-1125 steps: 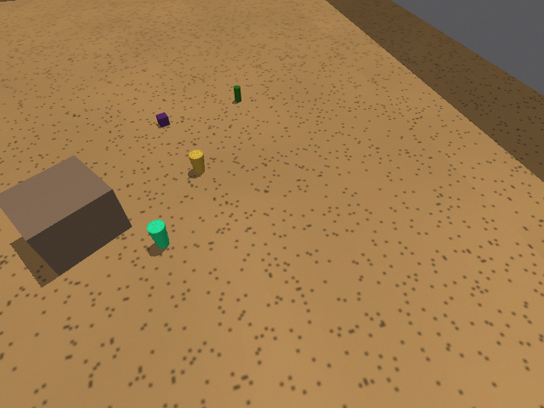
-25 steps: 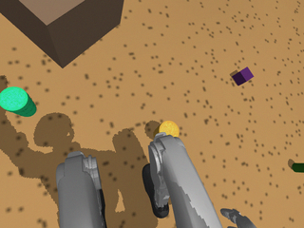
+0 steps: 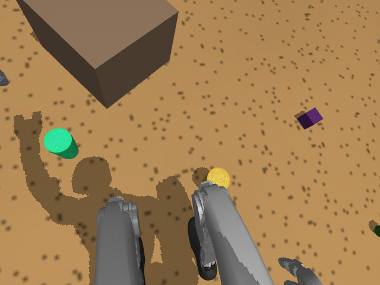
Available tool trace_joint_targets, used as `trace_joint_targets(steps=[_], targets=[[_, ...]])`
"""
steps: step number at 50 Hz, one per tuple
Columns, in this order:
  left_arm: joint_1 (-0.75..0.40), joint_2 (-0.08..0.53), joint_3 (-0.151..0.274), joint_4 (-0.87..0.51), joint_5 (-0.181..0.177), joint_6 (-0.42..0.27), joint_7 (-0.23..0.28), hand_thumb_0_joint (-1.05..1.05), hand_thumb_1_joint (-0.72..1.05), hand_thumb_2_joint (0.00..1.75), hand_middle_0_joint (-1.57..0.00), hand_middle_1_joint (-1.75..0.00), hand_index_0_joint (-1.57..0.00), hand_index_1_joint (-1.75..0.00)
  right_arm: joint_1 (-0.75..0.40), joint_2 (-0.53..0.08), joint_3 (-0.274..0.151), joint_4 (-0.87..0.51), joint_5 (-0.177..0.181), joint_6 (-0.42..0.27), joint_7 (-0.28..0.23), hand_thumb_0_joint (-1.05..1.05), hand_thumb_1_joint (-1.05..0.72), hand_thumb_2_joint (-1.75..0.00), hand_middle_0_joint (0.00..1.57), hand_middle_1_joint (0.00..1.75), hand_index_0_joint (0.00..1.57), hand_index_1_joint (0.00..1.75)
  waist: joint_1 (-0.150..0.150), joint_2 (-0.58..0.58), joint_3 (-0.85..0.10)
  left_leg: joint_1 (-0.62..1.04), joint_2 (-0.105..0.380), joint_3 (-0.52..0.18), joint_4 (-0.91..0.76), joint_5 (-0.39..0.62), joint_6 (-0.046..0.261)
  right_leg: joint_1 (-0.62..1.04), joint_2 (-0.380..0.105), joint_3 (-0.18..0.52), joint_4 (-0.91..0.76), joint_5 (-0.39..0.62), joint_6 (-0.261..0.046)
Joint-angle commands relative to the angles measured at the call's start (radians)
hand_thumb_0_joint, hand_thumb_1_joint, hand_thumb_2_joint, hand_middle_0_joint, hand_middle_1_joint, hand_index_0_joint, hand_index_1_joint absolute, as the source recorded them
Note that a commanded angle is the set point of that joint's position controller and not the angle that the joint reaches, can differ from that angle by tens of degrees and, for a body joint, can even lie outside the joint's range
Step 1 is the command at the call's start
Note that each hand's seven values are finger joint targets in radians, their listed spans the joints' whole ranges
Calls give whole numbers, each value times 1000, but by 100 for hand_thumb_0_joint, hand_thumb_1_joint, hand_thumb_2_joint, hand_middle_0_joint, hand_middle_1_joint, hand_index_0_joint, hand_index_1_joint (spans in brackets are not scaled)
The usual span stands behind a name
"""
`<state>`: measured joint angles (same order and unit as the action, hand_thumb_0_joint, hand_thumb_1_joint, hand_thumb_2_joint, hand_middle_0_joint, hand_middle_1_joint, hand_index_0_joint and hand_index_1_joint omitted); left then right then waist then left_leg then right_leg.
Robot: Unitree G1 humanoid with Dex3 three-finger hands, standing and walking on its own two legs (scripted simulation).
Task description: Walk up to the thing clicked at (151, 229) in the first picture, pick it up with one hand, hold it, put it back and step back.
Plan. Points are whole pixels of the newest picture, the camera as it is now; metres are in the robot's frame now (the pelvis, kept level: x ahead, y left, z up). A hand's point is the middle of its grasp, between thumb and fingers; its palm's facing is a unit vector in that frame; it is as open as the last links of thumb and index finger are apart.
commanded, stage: go down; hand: left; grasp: from above
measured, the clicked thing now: (64, 146) +0.51 +0.30 -0.40
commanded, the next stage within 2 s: none
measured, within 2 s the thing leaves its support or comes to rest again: neither
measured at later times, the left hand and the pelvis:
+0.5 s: hand out of the picture +0.47 +0.35 +0.00, palm faces -0.40 -0.06 -0.91, open 12.6 cm; pelvis +0.00 +0.00 +0.05, yaw +1 degrees
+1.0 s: hand out of the picture +0.48 +0.36 +0.03, palm faces -0.42 -0.06 -0.91, open 13.7 cm; pelvis +0.01 +0.00 +0.08, yaw +1 degrees
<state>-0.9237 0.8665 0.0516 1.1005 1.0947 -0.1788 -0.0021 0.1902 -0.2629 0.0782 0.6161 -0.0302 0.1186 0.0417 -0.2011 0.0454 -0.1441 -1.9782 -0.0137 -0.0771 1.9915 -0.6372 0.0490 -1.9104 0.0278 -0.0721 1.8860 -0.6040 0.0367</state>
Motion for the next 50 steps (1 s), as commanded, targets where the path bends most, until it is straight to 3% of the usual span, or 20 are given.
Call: trace_joint_targets(steps=[1,5,8,12,16,20,27,29,37,42,44,47,50], targets=[[-282,269,48,-167,-30,-24,-15,0,-25,77,-35,-80,-34,-80,194,-228,-72,-13,5,-8,-22,0,-92,-90,20,30,20,30,-10,198,-551,538,17,-30,-302,177,-5,292,14,-22,-219,163,-79],[-288,320,91,-155,-23,-91,-19,0,-25,74,-34,-81,-34,-81,177,-213,-61,-19,2,-21,-29,0,-92,-91,20,30,20,30,9,206,-543,552,8,-17,-323,179,-9,330,15,-10,-236,166,-79],[-307,346,118,-162,-6,-130,6,0,-29,77,-29,-85,-30,-84,166,-212,-62,-26,1,-31,-34,0,-92,-90,20,30,20,30,22,257,-601,612,15,-28,-358,150,-14,325,16,-11,-228,158,-75],[-312,342,118,-145,26,-140,41,0,-33,81,-28,-87,-27,-87,183,-211,-64,-21,-2,-35,-34,0,-92,-91,20,30,20,30,18,259,-634,656,11,-11,-367,186,-12,361,18,-10,-266,177,-73],[-336,336,112,-143,21,-121,56,0,-32,90,-29,-91,-28,-92,192,-227,-81,-2,3,-41,-33,0,-92,-91,20,30,20,30,11,286,-632,730,21,-64,-433,172,-22,346,18,-24,-280,167,-69],[-357,305,84,-127,11,-102,57,0,-32,90,-28,-94,-27,-95,196,-221,-85,11,7,-47,-36,0,-92,-91,20,30,20,30,-11,253,-602,711,26,-44,-462,87,-14,393,21,-22,-336,124,-66],[-343,336,91,-101,16,-94,46,0,-37,90,-25,-93,-25,-94,181,-212,-76,24,15,-55,-45,0,-92,-91,20,30,20,30,9,252,-586,724,28,-44,-500,91,-16,431,23,-16,-368,129,-70],[-330,319,83,-83,14,-98,46,0,-41,89,-22,-94,-22,-94,179,-207,-70,23,15,-58,-46,0,-92,-91,20,30,20,30,0,246,-536,709,29,-45,-514,79,-17,431,23,-17,-380,123,-70],[-296,323,87,-59,24,-112,46,0,-46,92,-17,-100,-17,-100,184,-200,-71,27,15,-66,-45,0,-93,-91,20,30,20,30,10,240,-554,754,27,-28,-519,170,-19,470,25,-11,-407,169,-74],[-311,346,113,-105,20,-122,57,0,-50,94,-14,-101,-13,-101,191,-208,-83,31,15,-70,-46,0,-92,-91,20,30,20,30,22,253,-597,811,29,-38,-539,191,-23,482,23,-7,-423,178,-74],[-315,325,101,-113,19,-123,58,0,-50,95,-13,-102,-13,-102,203,-205,-81,36,12,-70,-43,0,-93,-91,20,30,20,30,12,266,-599,832,30,-37,-536,236,-25,477,24,-9,-427,196,-76],[-323,335,111,-134,20,-123,67,0,-52,97,-12,-104,-12,-104,211,-208,-87,39,11,-69,-41,0,-92,-91,20,30,20,30,21,275,-643,893,32,-45,-542,299,-30,487,23,-9,-433,222,-77],[-308,317,100,-106,19,-118,73,0,-54,99,-9,-107,-9,-107,207,-208,-91,45,10,-69,-41,0,-92,-91,20,30,20,30,22,275,-598,912,38,-63,-572,277,-34,475,25,-15,-445,201,-77]])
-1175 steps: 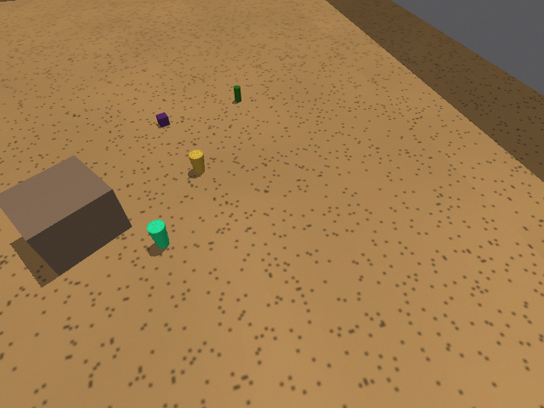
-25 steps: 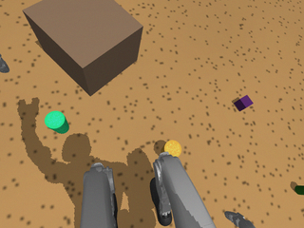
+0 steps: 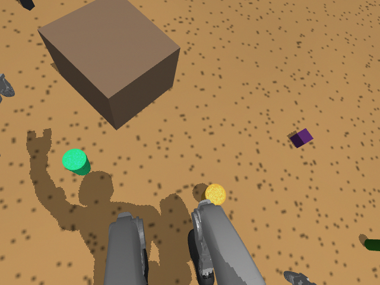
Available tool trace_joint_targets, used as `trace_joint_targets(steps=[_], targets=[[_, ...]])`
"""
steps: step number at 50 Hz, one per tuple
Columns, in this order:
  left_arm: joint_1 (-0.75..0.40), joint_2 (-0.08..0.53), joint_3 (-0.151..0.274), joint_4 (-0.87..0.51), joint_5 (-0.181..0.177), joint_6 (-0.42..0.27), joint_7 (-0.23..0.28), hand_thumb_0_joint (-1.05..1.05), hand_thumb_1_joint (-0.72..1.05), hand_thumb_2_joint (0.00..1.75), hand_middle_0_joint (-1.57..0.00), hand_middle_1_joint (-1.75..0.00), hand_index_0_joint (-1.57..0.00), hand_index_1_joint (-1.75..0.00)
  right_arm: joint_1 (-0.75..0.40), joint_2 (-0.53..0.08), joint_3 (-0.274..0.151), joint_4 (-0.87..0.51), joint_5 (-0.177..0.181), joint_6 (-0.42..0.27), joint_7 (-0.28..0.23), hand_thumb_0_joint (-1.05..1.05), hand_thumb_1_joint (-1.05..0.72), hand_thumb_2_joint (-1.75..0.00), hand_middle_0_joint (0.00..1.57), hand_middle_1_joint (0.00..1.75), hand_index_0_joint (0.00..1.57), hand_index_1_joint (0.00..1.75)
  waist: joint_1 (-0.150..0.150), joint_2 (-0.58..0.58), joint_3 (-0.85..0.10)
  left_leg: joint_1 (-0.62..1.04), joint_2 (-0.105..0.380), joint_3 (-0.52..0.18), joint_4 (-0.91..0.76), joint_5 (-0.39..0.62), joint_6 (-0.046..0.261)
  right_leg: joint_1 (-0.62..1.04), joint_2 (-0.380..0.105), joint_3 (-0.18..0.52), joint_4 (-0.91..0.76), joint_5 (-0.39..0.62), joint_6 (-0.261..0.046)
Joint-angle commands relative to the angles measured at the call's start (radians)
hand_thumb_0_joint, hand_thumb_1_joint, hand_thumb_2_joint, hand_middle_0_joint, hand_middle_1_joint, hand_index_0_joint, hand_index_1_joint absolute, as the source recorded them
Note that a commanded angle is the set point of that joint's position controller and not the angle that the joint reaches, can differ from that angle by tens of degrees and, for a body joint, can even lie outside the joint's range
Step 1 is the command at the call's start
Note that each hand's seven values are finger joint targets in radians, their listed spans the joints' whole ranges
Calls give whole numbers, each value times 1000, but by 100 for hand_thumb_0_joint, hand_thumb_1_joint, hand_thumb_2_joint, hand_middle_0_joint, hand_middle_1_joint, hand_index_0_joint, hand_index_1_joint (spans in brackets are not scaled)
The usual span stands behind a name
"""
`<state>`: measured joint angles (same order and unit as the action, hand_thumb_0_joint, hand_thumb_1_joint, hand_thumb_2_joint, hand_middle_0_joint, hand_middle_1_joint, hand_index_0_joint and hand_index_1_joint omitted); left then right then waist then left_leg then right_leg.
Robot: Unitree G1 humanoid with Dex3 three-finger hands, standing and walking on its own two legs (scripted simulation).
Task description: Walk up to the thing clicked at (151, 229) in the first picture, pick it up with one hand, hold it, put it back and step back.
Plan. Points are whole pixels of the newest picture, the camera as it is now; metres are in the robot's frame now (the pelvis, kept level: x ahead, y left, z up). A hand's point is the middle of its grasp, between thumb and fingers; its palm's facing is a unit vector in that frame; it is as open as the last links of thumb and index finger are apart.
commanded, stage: go down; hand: left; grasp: from above
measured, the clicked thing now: (79, 164) +0.51 +0.28 -0.48
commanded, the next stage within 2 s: approach in 1.74 s
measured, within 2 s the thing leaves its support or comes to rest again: neither
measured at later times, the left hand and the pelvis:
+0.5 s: hand out of the picture +0.48 +0.35 -0.04, palm faces -0.42 -0.05 -0.91, open 14.1 cm; pelvis +0.01 +0.00 +0.02, yaw +0 degrees
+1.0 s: hand out of the picture +0.47 +0.36 -0.04, palm faces -0.42 -0.05 -0.90, open 14.1 cm; pelvis +0.01 +0.00 +0.03, yaw +0 degrees
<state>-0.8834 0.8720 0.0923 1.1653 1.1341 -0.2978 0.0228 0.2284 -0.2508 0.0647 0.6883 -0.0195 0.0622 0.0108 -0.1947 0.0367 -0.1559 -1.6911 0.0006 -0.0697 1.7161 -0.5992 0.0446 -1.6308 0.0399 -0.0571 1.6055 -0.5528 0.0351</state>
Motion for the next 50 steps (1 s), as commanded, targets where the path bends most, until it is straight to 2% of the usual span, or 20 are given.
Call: trace_joint_targets(steps=[1,2,4,6,11,19,22,24,26,27,30,32,33,37,38,40,44,46,47,50], targets=[[-347,307,60,-154,-21,3,52,0,-53,99,-9,-107,-9,-107,164,-220,-79,-22,0,-13,-10,0,-92,-91,20,30,20,30,13,281,-558,618,25,-91,-313,219,-34,181,12,-32,-160,140,-74],[-358,292,48,-154,-20,4,54,0,-53,98,-9,-107,-10,-107,162,-216,-77,-20,-1,-13,-10,0,-92,-91,20,30,20,30,5,285,-545,611,26,-79,-311,213,-32,178,12,-30,-171,137,-73],[-356,297,46,-149,-15,5,58,0,-52,100,-12,-106,-12,-106,162,-218,-77,-21,2,-13,-9,0,-92,-91,20,30,20,30,8,280,-548,613,24,-77,-323,188,-31,197,14,-30,-181,125,-75],[-360,287,40,-144,-16,5,61,0,-53,101,-9,-109,-9,-109,160,-217,-76,-19,0,-14,-8,0,-92,-91,20,30,20,30,4,274,-544,610,25,-77,-320,202,-31,194,13,-29,-184,130,-74],[-363,312,53,-142,-15,1,65,0,-57,100,-6,-110,-7,-110,164,-212,-74,-22,-3,-13,-5,0,-93,-91,20,30,20,30,6,248,-574,592,13,-29,-285,245,-18,257,14,-13,-214,167,-75],[-332,333,73,-125,-11,-6,65,0,-59,103,-6,-109,-6,-110,163,-211,-73,-33,-2,-9,-5,0,-93,-91,20,30,20,30,19,239,-563,583,13,-38,-308,220,-20,280,17,-13,-220,155,-76],[-353,334,69,-146,-16,-8,56,0,-59,103,-7,-111,-6,-111,171,-211,-74,-34,-1,-8,-5,0,-93,-91,20,30,20,30,8,252,-578,592,13,-25,-299,246,-17,291,18,-8,-230,171,-75],[-330,353,87,-141,-14,-8,57,0,-59,103,-6,-109,-6,-110,172,-215,-79,-29,-3,-7,-6,0,-93,-91,20,30,20,30,28,248,-592,620,16,-40,-309,263,-22,287,17,-12,-225,174,-76],[-337,352,90,-166,-22,-14,53,0,-59,104,-6,-111,-6,-111,177,-215,-80,-30,-2,-5,-5,0,-93,-91,20,30,20,30,24,254,-607,640,16,-46,-309,287,-22,290,16,-11,-225,185,-76],[-338,335,76,-156,-19,-15,50,0,-60,103,-6,-110,-6,-111,179,-213,-78,-27,-3,-4,-6,0,-93,-91,20,30,20,30,17,271,-582,639,19,-52,-313,292,-25,269,17,-11,-222,184,-77],[-321,335,78,-153,-20,-16,54,0,-59,101,-6,-111,-6,-111,178,-210,-80,-30,-1,0,-7,0,-93,-91,20,30,20,30,20,251,-573,641,21,-37,-325,268,-22,295,18,-12,-250,171,-76],[-306,347,98,-149,-26,-14,59,0,-60,103,-6,-110,-5,-110,177,-212,-79,-31,-1,1,-6,0,-93,-91,20,30,20,30,29,250,-588,649,19,-43,-327,286,-22,310,19,-11,-245,184,-77],[-302,328,84,-142,-27,-15,58,0,-60,104,-6,-110,-6,-110,178,-211,-79,-28,-2,1,-5,0,-93,-91,20,30,20,30,24,246,-578,653,20,-52,-326,299,-23,298,20,-14,-239,187,-76],[-299,321,79,-125,-17,-14,71,0,-59,103,-6,-110,-6,-111,174,-212,-82,-24,0,0,-6,0,-93,-91,20,30,20,30,25,254,-548,657,22,-65,-349,271,-28,280,20,-16,-246,164,-78],[-309,301,59,-132,-15,-14,71,0,-59,103,-6,-111,-6,-111,175,-208,-79,-25,0,0,-5,0,-93,-91,20,30,20,30,18,257,-534,655,25,-58,-349,269,-27,272,21,-17,-251,161,-78],[-295,307,62,-103,-12,-14,74,0,-59,102,-6,-110,-6,-110,170,-212,-80,-23,-1,0,-5,0,-93,-91,20,30,20,30,16,249,-512,650,27,-66,-351,264,-29,263,22,-19,-248,156,-77],[-313,292,49,-110,-5,-18,86,0,-58,105,-7,-112,-6,-112,174,-205,-75,-24,-3,-2,0,0,-93,-91,20,30,20,30,5,237,-529,609,18,-27,-311,286,-18,288,24,-11,-251,182,-78],[-303,319,66,-95,-1,-20,92,0,-58,103,-6,-112,-6,-112,174,-214,-79,-25,-3,-3,1,0,-93,-91,20,30,20,30,19,230,-527,621,21,-41,-319,280,-22,274,21,-13,-243,174,-79],[-309,315,60,-105,1,-22,94,0,-59,103,-6,-111,-6,-111,173,-213,-77,-27,-4,-1,2,0,-93,-91,20,30,20,30,15,251,-525,614,19,-31,-310,288,-21,271,21,-11,-241,178,-80],[-310,332,82,-128,7,-19,101,0,-59,104,-6,-110,-6,-111,178,-218,-82,-27,-6,2,6,0,-93,-91,20,30,20,30,29,267,-576,657,22,-47,-309,331,-27,258,21,-14,-222,194,-80]])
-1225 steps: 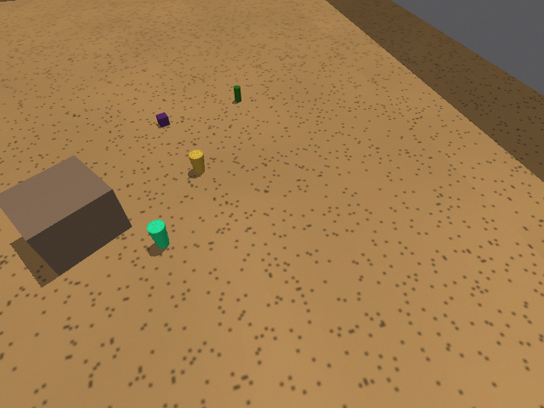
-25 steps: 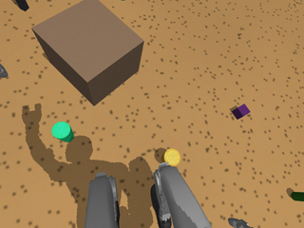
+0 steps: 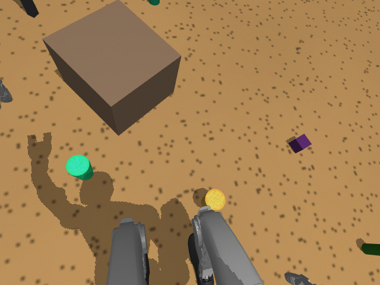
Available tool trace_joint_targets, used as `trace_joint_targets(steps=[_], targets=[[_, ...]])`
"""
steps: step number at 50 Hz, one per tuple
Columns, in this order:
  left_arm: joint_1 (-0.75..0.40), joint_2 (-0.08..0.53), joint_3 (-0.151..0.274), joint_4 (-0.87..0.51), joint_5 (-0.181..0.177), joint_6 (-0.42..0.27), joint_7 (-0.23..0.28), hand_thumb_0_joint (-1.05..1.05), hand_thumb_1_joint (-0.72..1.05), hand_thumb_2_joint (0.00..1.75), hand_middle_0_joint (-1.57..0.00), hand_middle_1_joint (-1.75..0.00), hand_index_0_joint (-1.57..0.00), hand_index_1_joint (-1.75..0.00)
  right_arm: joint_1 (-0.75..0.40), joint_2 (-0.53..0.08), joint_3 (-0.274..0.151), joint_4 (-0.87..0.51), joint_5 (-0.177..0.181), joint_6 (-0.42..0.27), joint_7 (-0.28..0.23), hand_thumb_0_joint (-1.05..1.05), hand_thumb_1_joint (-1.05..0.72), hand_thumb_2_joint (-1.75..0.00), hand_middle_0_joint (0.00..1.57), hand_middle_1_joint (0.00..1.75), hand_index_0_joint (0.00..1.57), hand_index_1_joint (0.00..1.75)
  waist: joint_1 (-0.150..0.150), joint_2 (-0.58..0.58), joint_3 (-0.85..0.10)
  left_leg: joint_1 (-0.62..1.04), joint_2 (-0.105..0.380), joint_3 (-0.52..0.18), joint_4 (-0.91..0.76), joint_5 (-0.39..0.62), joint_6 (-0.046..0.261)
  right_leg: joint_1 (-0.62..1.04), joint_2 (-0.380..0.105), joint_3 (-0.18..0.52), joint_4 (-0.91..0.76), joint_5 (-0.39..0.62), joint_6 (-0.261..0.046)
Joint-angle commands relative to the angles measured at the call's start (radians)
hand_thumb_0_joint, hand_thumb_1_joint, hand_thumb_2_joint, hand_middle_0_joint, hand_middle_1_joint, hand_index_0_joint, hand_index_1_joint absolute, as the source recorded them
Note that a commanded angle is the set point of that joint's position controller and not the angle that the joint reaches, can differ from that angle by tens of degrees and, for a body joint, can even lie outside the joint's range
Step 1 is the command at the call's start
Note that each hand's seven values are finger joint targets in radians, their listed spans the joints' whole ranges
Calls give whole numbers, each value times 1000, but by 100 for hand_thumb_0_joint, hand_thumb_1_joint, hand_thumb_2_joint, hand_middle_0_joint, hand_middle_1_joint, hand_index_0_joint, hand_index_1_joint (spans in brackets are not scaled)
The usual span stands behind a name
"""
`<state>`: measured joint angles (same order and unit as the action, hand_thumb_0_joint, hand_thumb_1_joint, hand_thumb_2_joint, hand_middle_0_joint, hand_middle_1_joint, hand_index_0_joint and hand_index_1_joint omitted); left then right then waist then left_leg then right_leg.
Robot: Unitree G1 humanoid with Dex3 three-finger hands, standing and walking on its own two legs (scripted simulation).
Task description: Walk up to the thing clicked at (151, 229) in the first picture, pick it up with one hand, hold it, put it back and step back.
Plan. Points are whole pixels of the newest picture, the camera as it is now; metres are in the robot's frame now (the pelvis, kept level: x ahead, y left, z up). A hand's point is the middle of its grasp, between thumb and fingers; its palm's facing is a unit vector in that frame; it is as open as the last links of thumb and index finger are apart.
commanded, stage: go down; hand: left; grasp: from above
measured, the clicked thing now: (82, 169) +0.49 +0.28 -0.51
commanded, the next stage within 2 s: approach in 0.74 s
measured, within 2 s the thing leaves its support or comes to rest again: neither
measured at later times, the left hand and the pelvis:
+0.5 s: hand out of the picture +0.46 +0.36 -0.05, palm faces -0.44 -0.06 -0.90, open 14.2 cm; pelvis +0.00 +0.00 +0.01, yaw +0 degrees
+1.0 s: hand out of the picture +0.46 +0.36 -0.05, palm faces -0.44 -0.06 -0.90, open 14.2 cm; pelvis +0.00 +0.00 +0.01, yaw +0 degrees
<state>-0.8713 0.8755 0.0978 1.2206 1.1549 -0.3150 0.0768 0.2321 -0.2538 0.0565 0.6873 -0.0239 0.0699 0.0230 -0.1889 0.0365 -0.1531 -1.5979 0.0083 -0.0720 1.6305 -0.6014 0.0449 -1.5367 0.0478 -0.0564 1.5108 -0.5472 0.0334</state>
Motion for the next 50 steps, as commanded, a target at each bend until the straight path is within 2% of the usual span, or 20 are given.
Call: trace_joint_targets(steps=[1,4,7,8,12,14,17,23,27,29,33,35,36,37,39,42,43,46,47,50], targets=[[-340,320,65,-195,-13,0,47,0,-59,102,-6,-110,-5,-110,176,-214,-73,-29,-3,-5,-4,0,-92,-91,20,30,20,30,17,280,-581,571,16,-52,-227,336,-30,157,13,-18,-124,186,-78],[-374,373,103,-234,-14,10,59,0,-60,102,-6,-109,-5,-110,181,-223,-79,-29,-1,2,-5,0,-93,-91,20,30,20,30,28,287,-633,608,15,-59,-242,316,-30,187,13,-16,-135,182,-76],[-378,339,82,-224,-23,25,51,0,-59,105,-7,-109,-6,-110,177,-223,-83,-19,-2,3,-7,0,-92,-91,20,30,20,30,16,306,-607,639,21,-98,-268,298,-39,142,13,-24,-133,154,-71],[-376,330,67,-216,-21,29,48,0,-60,104,-7,-109,-6,-110,179,-221,-80,-18,0,5,-9,0,-93,-91,20,30,20,30,9,299,-599,639,20,-90,-271,285,-35,152,14,-23,-145,149,-72],[-356,328,72,-197,-30,45,36,0,-59,104,-7,-110,-6,-111,178,-218,-79,-15,1,7,-12,0,-93,-91,20,30,20,30,17,283,-592,630,17,-92,-286,275,-33,180,13,-21,-161,150,-73],[-363,305,51,-189,-35,46,25,0,-59,105,-8,-109,-6,-110,178,-213,-76,-12,3,5,-15,0,-93,-91,20,30,20,30,4,284,-573,614,18,-81,-283,278,-31,181,16,-19,-169,154,-74],[-342,304,42,-168,-32,38,10,0,-59,101,-7,-110,-6,-110,182,-205,-70,-13,5,3,-18,0,-93,-91,20,30,20,30,5,254,-549,582,18,-51,-273,283,-25,206,19,-17,-184,163,-77],[-295,289,33,-110,-28,2,5,0,-59,100,-6,-108,-6,-109,165,-205,-62,-25,7,-7,-20,0,-93,-91,20,30,20,30,3,218,-459,490,17,-55,-258,231,-24,165,16,-16,-156,139,-79],[-320,328,61,-152,-11,-19,23,0,-60,101,-6,-108,-5,-108,173,-213,-63,-33,3,-9,-18,0,-93,-91,20,30,20,30,15,237,-513,502,13,-49,-234,262,-24,161,15,-14,-130,159,-81],[-343,327,62,-163,-6,-21,31,0,-60,101,-6,-108,-5,-109,181,-214,-63,-32,-2,-8,-13,0,-93,-91,20,30,20,30,5,255,-549,529,14,-45,-211,311,-23,152,16,-13,-118,185,-80],[-386,376,103,-231,-9,-11,47,0,-61,102,-6,-108,-5,-109,194,-228,-75,-30,-6,-1,-8,0,-93,-91,20,30,20,30,23,309,-645,624,18,-73,-220,372,-35,143,12,-16,-107,203,-76],[-386,403,127,-241,-11,3,51,0,-60,101,-6,-109,-6,-110,195,-235,-81,-28,-6,6,-8,0,-93,-91,20,30,20,30,35,320,-670,664,20,-97,-246,353,-40,152,11,-19,-113,186,-73],[-379,370,101,-223,-11,15,46,0,-61,102,-6,-108,-5,-109,199,-232,-78,-22,-7,9,-6,0,-93,-91,20,30,20,30,21,331,-634,668,20,-116,-258,352,-43,127,10,-22,-114,175,-71],[-418,380,104,-258,-17,17,46,0,-61,102,-7,-108,-6,-109,192,-230,-82,-24,-5,11,-8,0,-93,-91,20,30,20,30,23,338,-663,685,22,-107,-264,334,-42,139,14,-22,-121,166,-72],[-398,364,96,-225,-20,34,40,0,-59,101,-7,-109,-6,-109,190,-230,-84,-15,-5,15,-10,0,-93,-91,20,30,20,30,17,324,-639,692,24,-122,-277,310,-42,134,14,-25,-133,148,-69],[-380,325,62,-188,-32,45,25,0,-61,106,-9,-108,-6,-111,186,-214,-73,-9,-1,14,-14,0,-95,-92,20,30,20,30,-2,286,-578,612,19,-86,-282,238,-27,180,17,-21,-173,134,-69],[-370,349,71,-184,-31,42,17,0,-55,98,-10,-106,-10,-107,185,-217,-75,-12,1,13,-16,0,-92,-91,20,30,20,30,7,270,-580,606,18,-71,-284,220,-23,203,16,-17,-187,128,-70],[-350,317,44,-151,-34,29,-10,0,-57,96,-8,-109,-8,-109,179,-206,-69,-8,4,9,-23,0,-92,-91,20,30,20,30,-3,239,-546,558,19,-47,-271,224,-18,212,20,-15,-196,136,-74],[-329,291,26,-125,-33,25,-13,0,-57,96,-8,-109,-8,-109,177,-200,-63,-7,3,7,-23,0,-93,-91,20,30,20,30,-16,227,-505,515,16,-31,-251,235,-13,206,21,-11,-197,146,-75],[-281,241,-2,-38,-37,4,-4,0,-55,94,-7,-111,-8,-110,165,-197,-52,-14,5,-5,-22,0,-92,-91,20,30,20,30,-21,170,-409,408,13,-26,-217,210,-11,159,21,-14,-158,132,-80]])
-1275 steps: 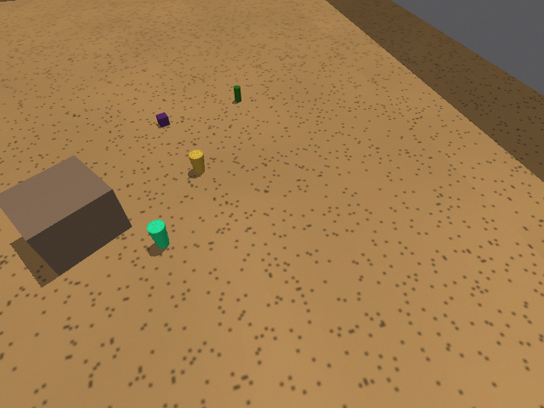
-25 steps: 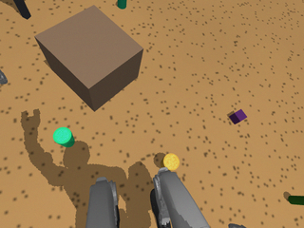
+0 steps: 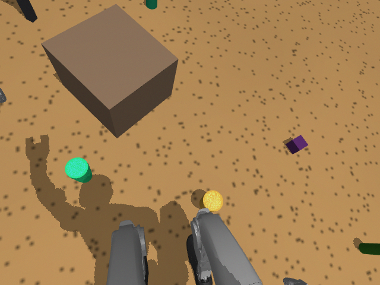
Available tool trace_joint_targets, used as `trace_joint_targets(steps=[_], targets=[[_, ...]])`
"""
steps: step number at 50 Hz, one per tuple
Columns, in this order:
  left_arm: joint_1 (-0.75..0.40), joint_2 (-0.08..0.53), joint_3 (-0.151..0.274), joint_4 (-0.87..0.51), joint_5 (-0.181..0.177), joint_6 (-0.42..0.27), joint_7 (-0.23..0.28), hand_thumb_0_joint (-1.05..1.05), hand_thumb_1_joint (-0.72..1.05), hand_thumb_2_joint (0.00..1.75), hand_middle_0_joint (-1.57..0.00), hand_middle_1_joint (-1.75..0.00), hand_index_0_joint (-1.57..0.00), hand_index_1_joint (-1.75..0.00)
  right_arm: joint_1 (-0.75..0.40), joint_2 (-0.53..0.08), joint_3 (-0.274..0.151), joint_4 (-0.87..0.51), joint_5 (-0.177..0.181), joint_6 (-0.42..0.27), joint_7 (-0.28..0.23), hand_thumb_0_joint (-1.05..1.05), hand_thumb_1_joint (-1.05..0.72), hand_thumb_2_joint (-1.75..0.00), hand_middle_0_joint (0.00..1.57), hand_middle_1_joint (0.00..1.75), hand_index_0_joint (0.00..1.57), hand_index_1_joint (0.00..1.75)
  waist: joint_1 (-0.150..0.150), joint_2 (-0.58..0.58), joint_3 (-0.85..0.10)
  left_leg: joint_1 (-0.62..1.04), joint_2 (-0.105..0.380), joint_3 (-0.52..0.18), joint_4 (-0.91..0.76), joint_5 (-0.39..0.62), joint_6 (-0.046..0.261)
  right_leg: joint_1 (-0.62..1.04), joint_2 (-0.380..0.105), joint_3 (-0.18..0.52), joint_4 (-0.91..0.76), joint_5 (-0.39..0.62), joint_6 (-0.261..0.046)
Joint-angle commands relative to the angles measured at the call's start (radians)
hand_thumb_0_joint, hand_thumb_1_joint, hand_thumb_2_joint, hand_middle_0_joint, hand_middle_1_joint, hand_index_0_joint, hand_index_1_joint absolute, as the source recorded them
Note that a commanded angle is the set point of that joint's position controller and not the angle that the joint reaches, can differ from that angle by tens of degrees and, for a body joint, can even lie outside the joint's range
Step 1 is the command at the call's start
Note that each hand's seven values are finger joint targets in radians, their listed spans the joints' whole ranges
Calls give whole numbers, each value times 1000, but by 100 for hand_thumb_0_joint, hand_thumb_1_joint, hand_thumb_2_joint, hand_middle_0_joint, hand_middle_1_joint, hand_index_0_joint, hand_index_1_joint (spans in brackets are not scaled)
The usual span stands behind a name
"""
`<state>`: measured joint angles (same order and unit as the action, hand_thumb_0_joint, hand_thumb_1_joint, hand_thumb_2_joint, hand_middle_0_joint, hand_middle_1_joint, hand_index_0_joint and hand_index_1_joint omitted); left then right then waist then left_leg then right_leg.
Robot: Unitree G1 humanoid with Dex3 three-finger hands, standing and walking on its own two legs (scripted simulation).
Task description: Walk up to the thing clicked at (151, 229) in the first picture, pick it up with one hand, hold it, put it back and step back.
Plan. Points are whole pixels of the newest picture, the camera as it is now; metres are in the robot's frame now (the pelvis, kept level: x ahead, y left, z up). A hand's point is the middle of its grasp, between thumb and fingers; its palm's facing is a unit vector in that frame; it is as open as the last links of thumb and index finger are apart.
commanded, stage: withdraw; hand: left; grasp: from above
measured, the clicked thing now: (81, 172) +0.49 +0.29 -0.52
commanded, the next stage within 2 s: none
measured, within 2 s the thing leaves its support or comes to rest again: neither
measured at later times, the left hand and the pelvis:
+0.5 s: hand (52, 147) +0.50 +0.30 -0.26, palm faces -0.29 -0.05 -0.96, open 14.2 cm; pelvis -0.03 -0.01 -0.14, yaw -2 degrees
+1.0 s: hand (31, 134) +0.49 +0.31 -0.16, palm faces -0.51 -0.08 -0.85, open 14.0 cm; pelvis +0.00 -0.01 -0.08, yaw -1 degrees
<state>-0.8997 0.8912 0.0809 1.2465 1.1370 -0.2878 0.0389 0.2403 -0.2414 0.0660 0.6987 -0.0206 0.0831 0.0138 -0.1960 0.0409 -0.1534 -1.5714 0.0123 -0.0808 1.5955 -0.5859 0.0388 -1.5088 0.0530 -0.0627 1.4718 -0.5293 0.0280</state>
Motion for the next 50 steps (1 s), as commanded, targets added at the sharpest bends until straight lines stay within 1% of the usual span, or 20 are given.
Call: trace_joint_targets(steps=[1,4,6,9,12,14,15,19,21,22,26,31,34,35,36,40,41,45,48,50], targets=[[-236,221,12,-27,-13,-33,43,0,-55,94,-8,-110,-9,-109,153,-210,-59,-26,2,-23,-13,0,-92,-91,20,30,20,30,-14,145,-382,352,8,-20,-173,177,-4,115,17,-10,-103,104,-76],[-242,194,-18,34,18,-69,72,0,-50,90,-7,-114,-10,-111,143,-212,-52,-36,-3,-30,-5,0,-92,-91,20,30,20,30,-30,120,-334,243,1,-3,-112,139,5,67,15,-5,-52,90,-79],[-258,186,-29,63,39,-94,94,0,-58,103,-7,-105,-6,-106,133,-219,-50,-39,-11,-34,3,0,-91,-91,20,30,20,30,-32,128,-337,209,0,-9,-70,139,6,15,15,-6,-2,91,-81],[-347,215,-5,29,77,-126,153,0,-58,103,-7,-105,-6,-106,142,-232,-57,-34,-33,-36,24,0,-91,-90,20,30,20,30,-37,189,-453,219,-1,-18,22,228,5,-76,12,-8,98,150,-82],[-489,299,65,-85,114,-132,247,0,-59,104,-7,-107,-6,-107,152,-249,-73,-35,-58,-34,49,0,-91,-90,20,30,20,30,-17,320,-665,328,3,-33,89,342,-15,-145,5,-13,192,207,-78],[-515,255,57,-63,141,-106,302,0,-60,105,-7,-107,-6,-108,167,-250,-76,-19,-71,-34,61,0,-92,-91,20,30,20,30,-28,355,-707,343,5,-38,108,361,-30,-173,3,-24,230,221,-72],[-522,262,65,-35,152,-86,325,0,-60,105,-7,-107,-6,-108,167,-255,-83,-10,-75,-34,62,0,-92,-91,20,30,20,30,-31,356,-713,342,7,-40,113,346,-33,-192,3,-30,246,211,-72],[-664,369,124,-69,169,22,381,0,-61,106,-7,-107,-5,-109,181,-273,-100,-8,-66,-38,52,0,-92,-91,20,30,20,30,-39,442,-811,361,6,-38,119,247,-37,-237,-8,-30,284,148,-71],[-685,368,127,-67,159,82,384,0,-61,106,-7,-107,-6,-109,174,-274,-98,-14,-61,-38,47,0,-92,-91,20,30,20,30,-42,453,-828,345,6,-37,130,177,-33,-252,-13,-27,292,106,-70],[-700,354,119,-83,146,105,378,0,-61,106,-7,-107,-6,-109,169,-268,-94,-17,-56,-39,43,0,-92,-91,20,30,20,30,-49,472,-826,341,5,-39,129,147,-33,-257,-16,-24,294,88,-70],[-711,388,115,-151,108,181,305,0,-61,106,-8,-107,-6,-108,178,-265,-87,-36,-30,-35,26,0,-92,-90,20,30,20,30,-40,472,-892,291,-6,-11,136,58,-16,-172,-8,-15,262,41,-70],[-589,318,62,-132,40,224,147,0,-60,104,-10,-105,-8,-106,190,-252,-77,-54,-16,-13,18,0,-92,-91,20,30,20,30,-52,352,-749,182,-5,-34,73,-40,-6,-137,-5,-15,194,-20,-61],[-537,312,42,-163,16,217,58,0,-57,102,-11,-103,-10,-104,199,-248,-67,-61,-11,1,14,0,-92,-91,20,30,20,30,-41,277,-697,142,-1,-28,49,-10,1,-73,2,-16,161,7,-62],[-504,296,33,-143,3,213,27,0,-57,102,-12,-102,-11,-104,200,-242,-61,-59,-9,2,12,0,-92,-91,20,30,20,30,-43,238,-656,126,0,-19,57,17,7,-57,3,-15,144,24,-61],[-454,243,8,-111,-13,205,-5,0,-57,101,-12,-102,-11,-104,205,-237,-54,-59,-8,2,11,0,-92,-91,20,30,20,30,-54,206,-612,113,-1,-19,58,56,7,-46,1,-18,136,49,-61],[-415,215,-21,-143,-47,140,-91,0,-57,101,-10,-104,-9,-105,227,-220,-50,-51,-9,-10,-1,0,-92,-91,20,30,20,30,-50,147,-540,102,-1,3,85,179,10,4,8,-13,117,134,-67],[-399,230,-15,-138,-47,121,-99,0,-56,101,-10,-103,-10,-104,224,-220,-47,-48,-9,-12,-3,0,-92,-91,20,30,20,30,-39,146,-530,89,-5,6,86,188,9,24,9,-11,124,146,-69],[-347,188,-32,-123,-55,51,-103,0,-49,96,-14,-97,-14,-97,210,-217,-40,-65,-10,-15,-7,0,-91,-90,20,30,20,30,-33,147,-470,117,-4,5,79,222,3,-14,9,-10,127,156,-75],[-358,196,-23,-129,-45,3,-81,0,-50,96,-13,-97,-13,-97,203,-223,-40,-68,-18,-12,-7,0,-92,-91,20,30,20,30,-30,206,-485,186,1,-4,89,298,-4,-68,9,-10,151,175,-77],[-391,222,1,-135,-25,-31,-40,0,-49,95,-14,-96,-13,-97,196,-227,-42,-67,-24,-10,-2,0,-92,-91,20,30,20,30,-20,235,-530,213,3,-9,115,347,-5,-111,9,-13,183,191,-81]])
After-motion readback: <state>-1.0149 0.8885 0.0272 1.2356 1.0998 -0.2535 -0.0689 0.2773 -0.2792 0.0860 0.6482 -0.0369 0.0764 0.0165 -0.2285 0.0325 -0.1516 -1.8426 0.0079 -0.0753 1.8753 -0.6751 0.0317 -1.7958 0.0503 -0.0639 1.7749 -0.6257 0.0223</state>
